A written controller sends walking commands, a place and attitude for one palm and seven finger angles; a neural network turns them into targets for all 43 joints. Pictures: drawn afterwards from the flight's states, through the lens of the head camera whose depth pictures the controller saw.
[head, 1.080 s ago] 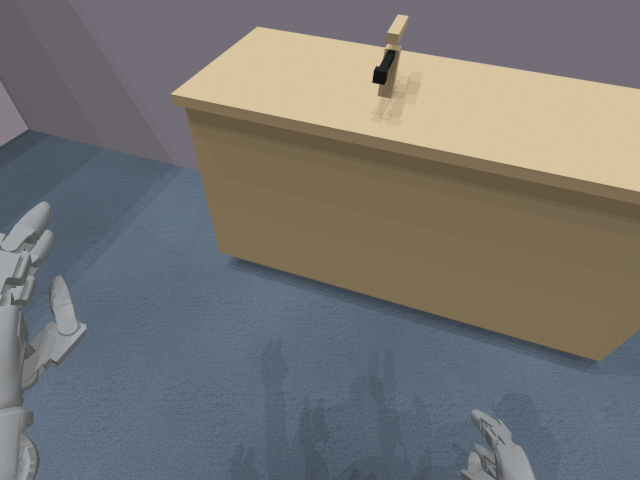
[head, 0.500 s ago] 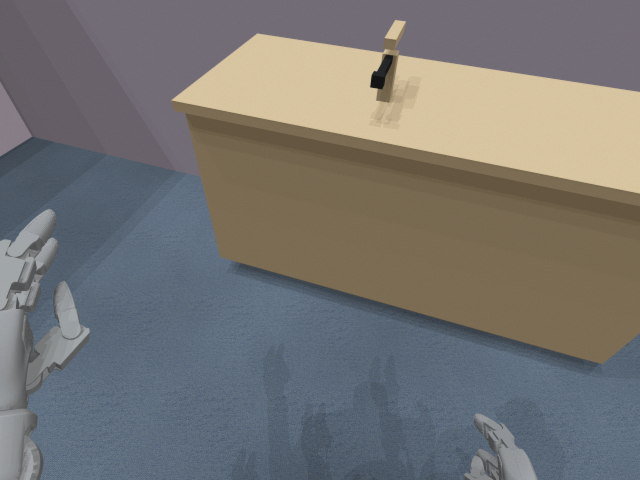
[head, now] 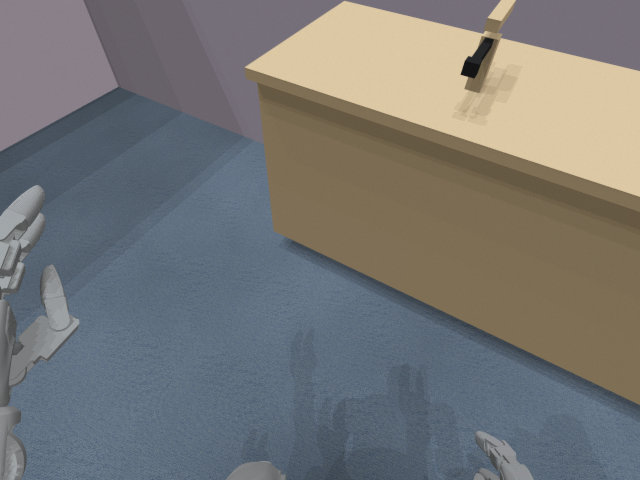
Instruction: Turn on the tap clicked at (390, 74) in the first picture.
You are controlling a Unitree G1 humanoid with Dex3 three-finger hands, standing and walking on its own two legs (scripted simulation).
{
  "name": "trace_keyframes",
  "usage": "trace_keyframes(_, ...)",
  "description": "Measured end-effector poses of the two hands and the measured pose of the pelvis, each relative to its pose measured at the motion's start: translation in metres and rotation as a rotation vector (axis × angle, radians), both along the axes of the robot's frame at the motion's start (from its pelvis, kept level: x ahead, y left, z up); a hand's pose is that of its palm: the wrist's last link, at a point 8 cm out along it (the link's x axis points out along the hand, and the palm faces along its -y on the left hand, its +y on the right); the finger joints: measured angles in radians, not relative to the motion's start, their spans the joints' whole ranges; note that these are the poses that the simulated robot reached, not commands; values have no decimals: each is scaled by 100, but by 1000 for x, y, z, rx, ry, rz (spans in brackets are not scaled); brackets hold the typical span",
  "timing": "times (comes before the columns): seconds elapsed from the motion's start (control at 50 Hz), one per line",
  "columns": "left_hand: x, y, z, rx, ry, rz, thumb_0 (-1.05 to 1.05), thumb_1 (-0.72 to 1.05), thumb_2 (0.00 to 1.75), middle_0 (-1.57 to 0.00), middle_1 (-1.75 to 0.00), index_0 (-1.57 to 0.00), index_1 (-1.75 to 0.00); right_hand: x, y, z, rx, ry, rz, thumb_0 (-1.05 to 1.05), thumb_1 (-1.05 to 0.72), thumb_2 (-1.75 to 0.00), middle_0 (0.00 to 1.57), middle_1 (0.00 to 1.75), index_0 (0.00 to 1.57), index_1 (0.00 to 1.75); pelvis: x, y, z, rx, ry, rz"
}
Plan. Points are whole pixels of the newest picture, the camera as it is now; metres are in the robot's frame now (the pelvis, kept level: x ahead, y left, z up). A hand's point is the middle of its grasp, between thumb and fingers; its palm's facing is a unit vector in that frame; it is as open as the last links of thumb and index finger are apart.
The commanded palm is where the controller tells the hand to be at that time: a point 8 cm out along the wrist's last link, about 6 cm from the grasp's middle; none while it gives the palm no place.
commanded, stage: walk to a spot facing it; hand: left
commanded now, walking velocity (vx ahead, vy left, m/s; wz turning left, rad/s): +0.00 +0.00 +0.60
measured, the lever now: (471, 67) +0.83 -0.27 +0.11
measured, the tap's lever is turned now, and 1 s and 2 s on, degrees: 0 0 0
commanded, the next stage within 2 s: none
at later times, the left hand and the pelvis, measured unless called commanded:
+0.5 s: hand (3, 377) +0.17 +0.25 +0.18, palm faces +0.65 -0.63 -0.43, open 7.5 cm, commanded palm +0.11 +0.27 +0.19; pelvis +0.04 -0.04 +0.00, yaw +16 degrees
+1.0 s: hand out of the picture +0.08 +0.25 +0.18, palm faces +0.77 -0.49 -0.40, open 7.5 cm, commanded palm +0.00 +0.26 +0.19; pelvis +0.03 -0.06 +0.01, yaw +34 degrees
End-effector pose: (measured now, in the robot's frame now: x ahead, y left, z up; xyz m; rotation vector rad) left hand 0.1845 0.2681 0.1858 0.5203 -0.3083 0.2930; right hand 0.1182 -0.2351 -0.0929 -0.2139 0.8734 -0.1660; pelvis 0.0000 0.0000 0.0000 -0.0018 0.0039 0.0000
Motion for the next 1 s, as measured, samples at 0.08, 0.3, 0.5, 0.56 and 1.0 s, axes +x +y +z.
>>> trace_keyframes(0.08,-9,21,1,14,1,77,1,88,90,-21,-30,-21,-30,36,4,11,-53,-26,63,1,-90,-89,20,30,21,30,8,6,-1,22,8,48)
trace_keyframes(0.3,-36,32,17,-7,-46,171,2,88,90,-21,-30,-21,-30,104,53,32,44,-155,222,1,-90,-89,20,30,20,30,18,0,5,-25,-11,173)
trace_keyframes(0.5,-64,6,9,-10,8,408,1,89,90,-20,-30,-20,-30,137,46,4,102,-130,389,1,-90,-89,20,30,21,30,41,-44,-3,-12,-10,287)
trace_keyframes(0.56,-65,-4,2,-69,28,447,1,88,90,-21,-30,-21,-30,145,31,0,64,-83,427,1,-90,-89,20,30,21,30,43,-51,1,13,-20,336)
trace_keyframes(1.0,-161,-4,13,-22,-33,601,2,89,90,-21,-30,-21,-30,160,77,31,66,-136,632,1,-90,-89,20,30,20,30,29,-64,7,-15,-17,601)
